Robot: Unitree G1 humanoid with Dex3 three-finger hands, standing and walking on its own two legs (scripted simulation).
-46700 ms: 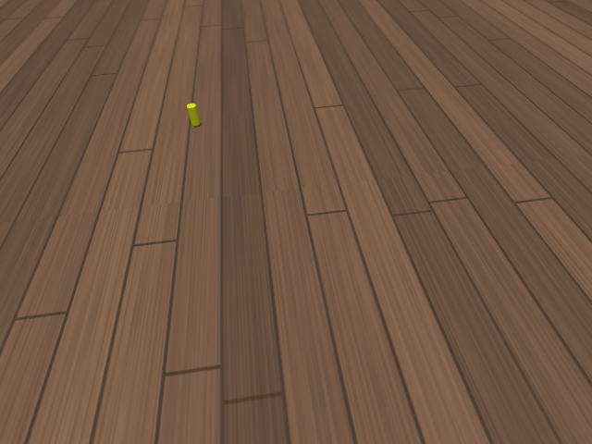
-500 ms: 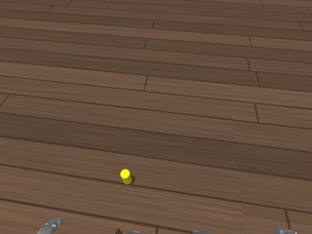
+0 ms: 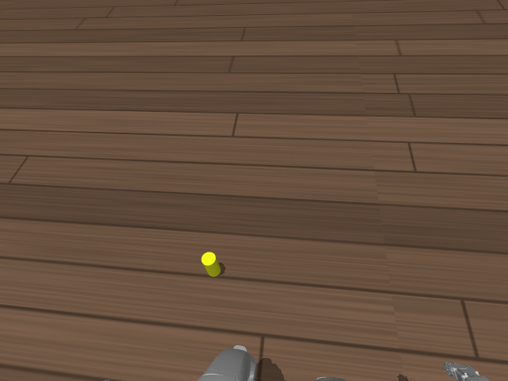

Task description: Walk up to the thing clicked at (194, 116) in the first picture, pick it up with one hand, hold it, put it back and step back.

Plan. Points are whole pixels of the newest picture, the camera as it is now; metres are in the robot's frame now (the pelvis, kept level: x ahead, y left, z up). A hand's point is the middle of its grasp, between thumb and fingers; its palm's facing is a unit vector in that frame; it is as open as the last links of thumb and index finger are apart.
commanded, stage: step back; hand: left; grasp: from above
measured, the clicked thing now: (211, 264) +0.58 +0.25 -0.70
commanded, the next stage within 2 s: none
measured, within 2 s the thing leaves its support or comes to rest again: neither
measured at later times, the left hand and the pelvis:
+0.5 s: hand out of the picture -0.06 +0.29 -0.15, palm faces +0.05 -0.92 -0.38, open 7.4 cm; pelvis -0.15 +0.01 +0.00, yaw +2 degrees
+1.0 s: hand out of the picture -0.22 +0.28 -0.15, palm faces +0.06 -0.90 -0.42, open 7.4 cm; pelvis -0.33 +0.00 -0.01, yaw +4 degrees
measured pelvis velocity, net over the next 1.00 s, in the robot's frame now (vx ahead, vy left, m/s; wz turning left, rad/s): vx -0.33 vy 0.00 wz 0.07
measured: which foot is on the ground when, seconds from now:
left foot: up 0.00-0.24, down 0.26-0.66, up 0.68-0.94, down 0.96-1.00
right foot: down 0.00-0.26, up 0.28-0.62, down 0.64-0.98, up 1.00-1.00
